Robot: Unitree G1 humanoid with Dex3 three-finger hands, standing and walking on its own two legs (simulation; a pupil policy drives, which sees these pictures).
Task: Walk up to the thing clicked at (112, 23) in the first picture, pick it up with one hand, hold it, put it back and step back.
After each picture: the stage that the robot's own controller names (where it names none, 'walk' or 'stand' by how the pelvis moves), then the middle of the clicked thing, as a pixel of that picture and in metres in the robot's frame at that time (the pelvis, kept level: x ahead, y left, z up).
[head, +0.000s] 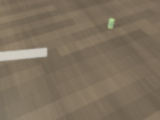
stand; (111, 23) +1.72 -0.37 -0.72
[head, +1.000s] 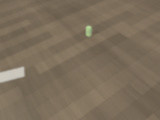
walk; (88, 31) +1.62 +0.04 -0.70
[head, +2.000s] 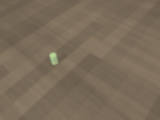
walk; (53, 58) +1.06 +0.36 -0.72
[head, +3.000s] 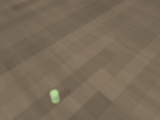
walk; (55, 96) +0.64 +0.27 -0.71
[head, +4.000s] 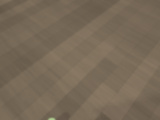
walk; out of the picture +0.37 +0.20 -0.70
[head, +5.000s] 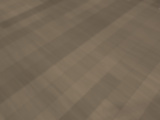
stand; out of the picture +0.30 +0.22 -0.71
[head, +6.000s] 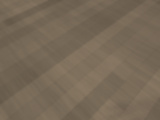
stand; out of the picture +0.29 +0.21 -0.72
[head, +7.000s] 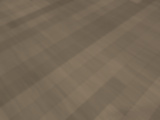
stand; out of the picture +0.28 +0.21 -0.72
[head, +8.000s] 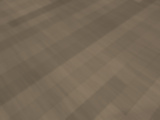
stand; out of the picture +0.28 +0.21 -0.72
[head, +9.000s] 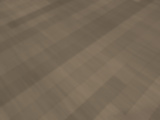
stand; out of the picture +0.28 +0.22 -0.73
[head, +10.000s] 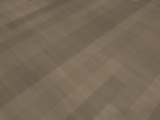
stand; out of the picture +0.27 +0.23 -0.73
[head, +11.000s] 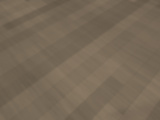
stand; out of the picture +0.27 +0.23 -0.73
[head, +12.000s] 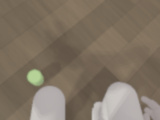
go down; (36, 78) +0.37 +0.20 -0.40
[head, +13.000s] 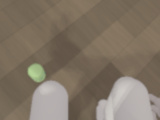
go down; (37, 73) +0.39 +0.19 -0.33
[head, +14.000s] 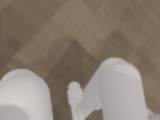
close in; out of the picture +0.40 +0.22 -0.24
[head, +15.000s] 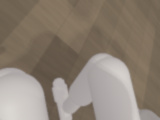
close; out of the picture +0.39 +0.23 -0.24
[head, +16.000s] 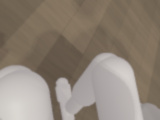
lift; out of the picture +0.37 +0.22 -0.23
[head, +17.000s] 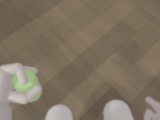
lift; (28, 86) +0.31 +0.18 -0.02
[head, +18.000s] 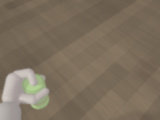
hold; (36, 92) +0.31 +0.17 -0.01
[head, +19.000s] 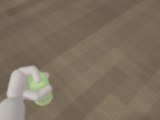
hold; (40, 89) +0.32 +0.16 +0.00
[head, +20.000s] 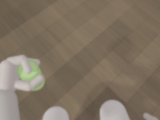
crouch; (32, 76) +0.36 +0.17 -0.07
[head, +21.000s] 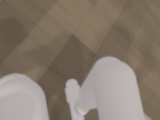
lower; out of the picture +0.42 +0.21 -0.21
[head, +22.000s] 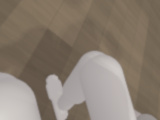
lower; out of the picture +0.43 +0.25 -0.24
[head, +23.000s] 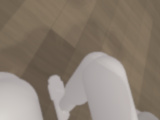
lower; out of the picture +0.42 +0.25 -0.24
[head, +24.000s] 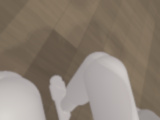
lower; out of the picture +0.42 +0.24 -0.24
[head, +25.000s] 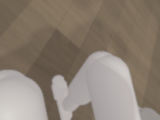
loosen; out of the picture +0.41 +0.24 -0.24
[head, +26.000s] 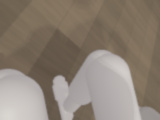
withdraw; out of the picture +0.40 +0.22 -0.23
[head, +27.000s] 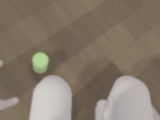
walk; (40, 63) +0.42 +0.17 -0.30
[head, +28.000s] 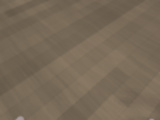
stand; out of the picture +0.32 +0.18 -0.65
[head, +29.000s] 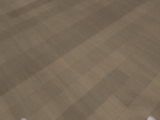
stand; out of the picture +0.33 +0.19 -0.67
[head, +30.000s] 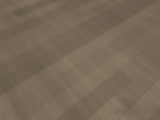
stand; out of the picture +0.33 +0.19 -0.68
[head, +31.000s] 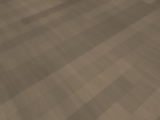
walk; out of the picture +0.34 +0.19 -0.72
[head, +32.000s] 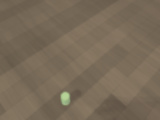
walk; (65, 98) +0.51 +0.13 -0.70
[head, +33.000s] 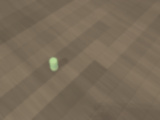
walk; (53, 64) +0.82 +0.23 -0.70
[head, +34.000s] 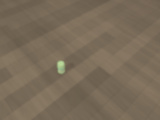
stand; (61, 67) +0.94 +0.21 -0.71
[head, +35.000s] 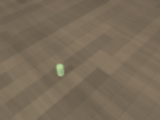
stand; (60, 70) +0.95 +0.23 -0.73
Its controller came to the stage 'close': yes
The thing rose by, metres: 0.72
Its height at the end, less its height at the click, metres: +0.00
